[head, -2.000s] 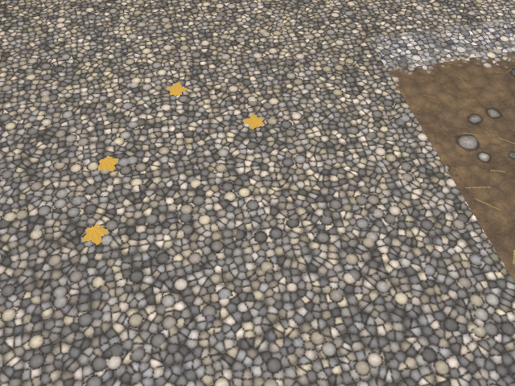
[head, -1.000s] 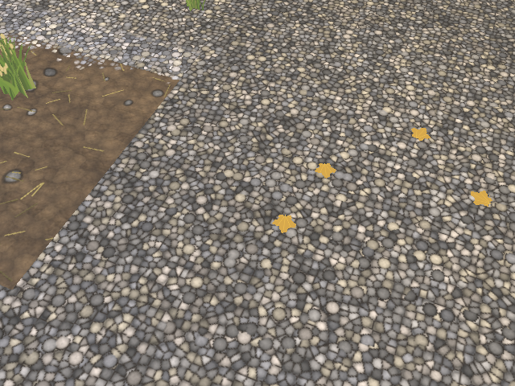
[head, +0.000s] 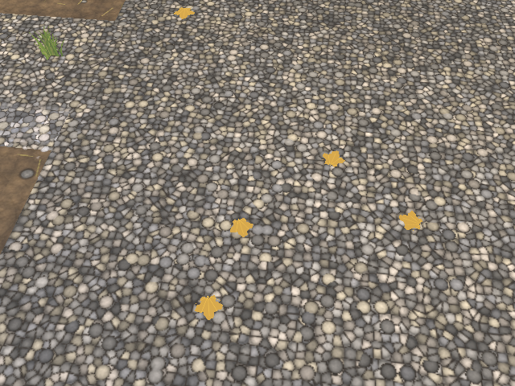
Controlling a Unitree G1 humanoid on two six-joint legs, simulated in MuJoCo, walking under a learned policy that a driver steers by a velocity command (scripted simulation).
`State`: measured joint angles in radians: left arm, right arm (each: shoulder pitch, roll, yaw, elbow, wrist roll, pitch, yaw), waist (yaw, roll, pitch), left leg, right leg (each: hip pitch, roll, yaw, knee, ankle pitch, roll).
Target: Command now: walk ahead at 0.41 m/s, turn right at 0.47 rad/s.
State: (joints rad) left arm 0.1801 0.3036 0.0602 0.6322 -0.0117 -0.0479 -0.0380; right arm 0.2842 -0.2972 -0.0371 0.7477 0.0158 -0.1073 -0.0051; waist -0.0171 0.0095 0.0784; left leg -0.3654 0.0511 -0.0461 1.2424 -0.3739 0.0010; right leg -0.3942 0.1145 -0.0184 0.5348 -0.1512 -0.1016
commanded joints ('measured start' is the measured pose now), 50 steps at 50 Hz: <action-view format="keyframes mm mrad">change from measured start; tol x16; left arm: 1 1 116 34 -69 22 -26 12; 18 242 39 -16 105 27 1 46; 50 102 35 -15 262 15 32 67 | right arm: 1 27 -140 -37 -79 -18 -9 -5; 25 -227 -89 -17 -100 -42 81 14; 50 -136 -43 -24 97 -17 107 -25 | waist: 1 -13 -26 -114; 15 35 -90 -138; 19 11 209 -417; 24 54 131 -134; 32 8 -76 -54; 50 20 -13 -93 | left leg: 1 -225 74 -49 -37 53 -19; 10 -72 -16 22 -590 511 -64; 15 -38 -33 -3 -754 402 10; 18 477 244 -253 -729 1158 238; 23 169 221 -320 -949 245 198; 30 -27 41 -91 -906 -122 43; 38 181 -18 -6 -751 342 33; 50 223 -16 -8 -745 439 17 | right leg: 1 233 -297 395 -291 314 -211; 5 98 -231 188 -273 675 -175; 16 285 -222 251 -8 450 -43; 20 -43 -91 168 445 -563 141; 29 277 -143 64 -44 -28 114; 32 16 -179 133 -137 -328 53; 50 153 -155 89 -103 91 84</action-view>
